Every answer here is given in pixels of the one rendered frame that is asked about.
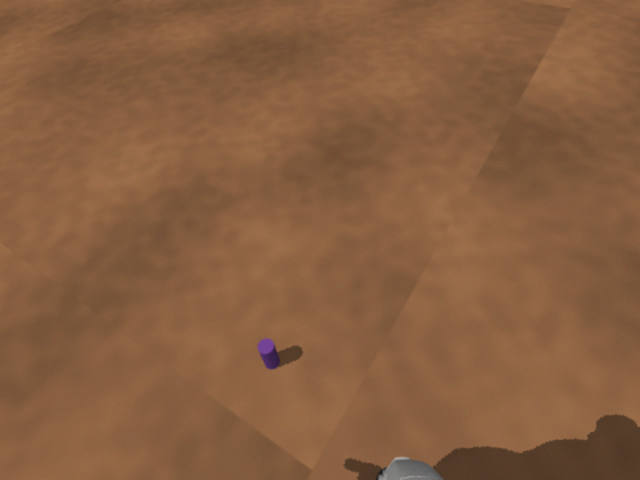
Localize can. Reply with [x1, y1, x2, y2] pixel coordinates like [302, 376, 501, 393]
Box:
[258, 338, 280, 369]

